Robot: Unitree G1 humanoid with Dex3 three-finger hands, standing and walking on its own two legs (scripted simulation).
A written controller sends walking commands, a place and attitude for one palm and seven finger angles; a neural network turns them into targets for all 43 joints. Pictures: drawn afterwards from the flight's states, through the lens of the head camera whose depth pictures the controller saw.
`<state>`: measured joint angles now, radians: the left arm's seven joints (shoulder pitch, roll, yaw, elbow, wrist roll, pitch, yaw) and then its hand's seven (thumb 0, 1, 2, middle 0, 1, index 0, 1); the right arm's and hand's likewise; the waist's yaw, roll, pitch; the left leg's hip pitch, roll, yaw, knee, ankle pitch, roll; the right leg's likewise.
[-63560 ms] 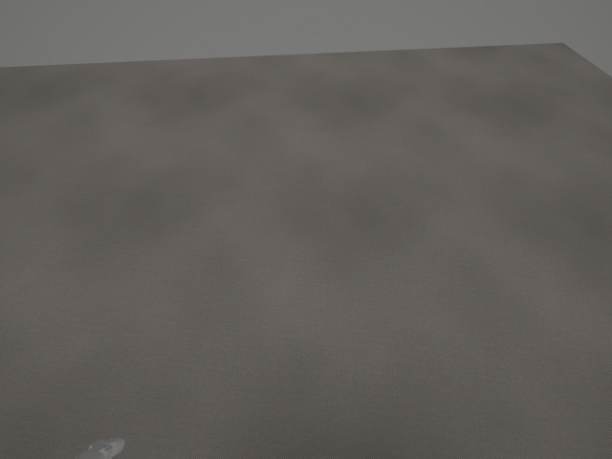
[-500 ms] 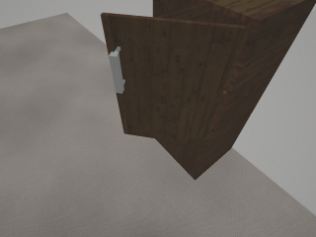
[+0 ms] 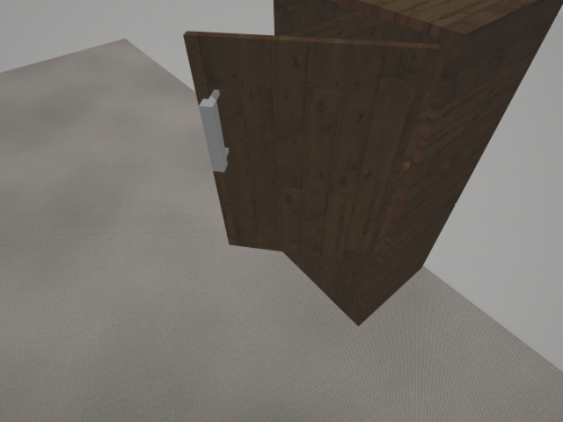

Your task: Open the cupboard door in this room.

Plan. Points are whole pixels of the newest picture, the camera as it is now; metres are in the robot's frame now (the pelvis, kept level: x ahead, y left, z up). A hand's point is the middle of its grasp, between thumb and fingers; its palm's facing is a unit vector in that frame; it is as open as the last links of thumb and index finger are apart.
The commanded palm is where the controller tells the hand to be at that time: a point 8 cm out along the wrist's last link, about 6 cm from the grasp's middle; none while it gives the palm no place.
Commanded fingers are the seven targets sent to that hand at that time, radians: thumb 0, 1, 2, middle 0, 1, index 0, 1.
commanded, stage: look again from close up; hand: left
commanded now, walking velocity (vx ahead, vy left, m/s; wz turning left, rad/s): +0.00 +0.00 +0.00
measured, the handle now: (217, 131) +0.61 +0.16 +0.08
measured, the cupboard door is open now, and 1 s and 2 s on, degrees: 41 41 41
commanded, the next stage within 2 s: shuffle to correct the standing spot in 0.08 s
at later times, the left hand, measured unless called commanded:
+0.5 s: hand out of the picture +0.00 +0.18 -0.18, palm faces +0.01 -0.98 -0.18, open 7.4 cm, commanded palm none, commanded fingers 0.00 0.90 0.90 -0.20 -0.30 -0.20 -0.30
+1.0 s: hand out of the picture +0.11 +0.20 -0.17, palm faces -0.08 -0.96 -0.26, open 7.4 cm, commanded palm none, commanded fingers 0.00 0.90 0.90 -0.20 -0.30 -0.20 -0.30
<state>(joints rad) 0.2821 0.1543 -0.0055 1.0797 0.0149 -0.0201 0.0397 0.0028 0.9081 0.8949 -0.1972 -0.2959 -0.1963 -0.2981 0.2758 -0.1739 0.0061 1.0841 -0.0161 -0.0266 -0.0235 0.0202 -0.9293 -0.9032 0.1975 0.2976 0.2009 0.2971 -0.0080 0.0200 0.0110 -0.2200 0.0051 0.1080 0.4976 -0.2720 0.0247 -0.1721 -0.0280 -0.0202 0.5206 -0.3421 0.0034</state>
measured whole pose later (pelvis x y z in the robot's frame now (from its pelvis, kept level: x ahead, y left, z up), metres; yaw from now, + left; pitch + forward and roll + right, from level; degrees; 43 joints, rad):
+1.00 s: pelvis +0.02 +0.01 +0.00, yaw -4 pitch +1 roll +0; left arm 0.18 0.19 0.00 1.02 0.02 -0.03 0.06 0.00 0.91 0.89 -0.20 -0.30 -0.20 -0.30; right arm 0.21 -0.20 -0.01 1.04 -0.01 -0.02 -0.02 0.01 -0.91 -0.90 0.20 0.30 0.20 0.30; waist -0.03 0.02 0.04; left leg -0.21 0.04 0.15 0.54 -0.33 0.02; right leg -0.20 -0.01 -0.04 0.52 -0.32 0.00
